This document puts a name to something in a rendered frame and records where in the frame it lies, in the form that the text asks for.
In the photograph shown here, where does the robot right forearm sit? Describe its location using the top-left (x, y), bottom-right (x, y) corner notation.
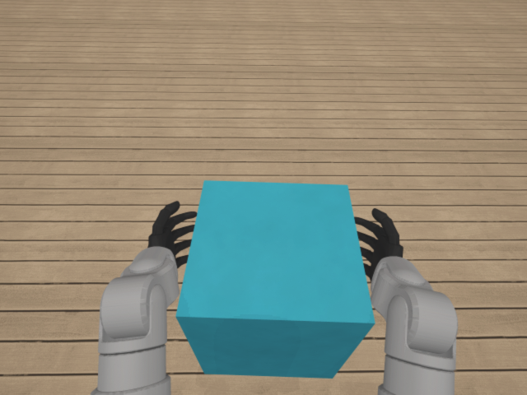
top-left (371, 256), bottom-right (458, 395)

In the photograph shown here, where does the robot left hand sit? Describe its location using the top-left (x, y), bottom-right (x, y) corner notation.
top-left (148, 201), bottom-right (197, 269)

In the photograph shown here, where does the robot right hand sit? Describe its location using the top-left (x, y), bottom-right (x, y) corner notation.
top-left (354, 208), bottom-right (403, 280)

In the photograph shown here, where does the robot left forearm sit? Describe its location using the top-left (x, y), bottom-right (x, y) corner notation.
top-left (91, 246), bottom-right (180, 395)

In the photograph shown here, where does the carton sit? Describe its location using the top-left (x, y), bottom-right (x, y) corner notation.
top-left (175, 180), bottom-right (375, 379)

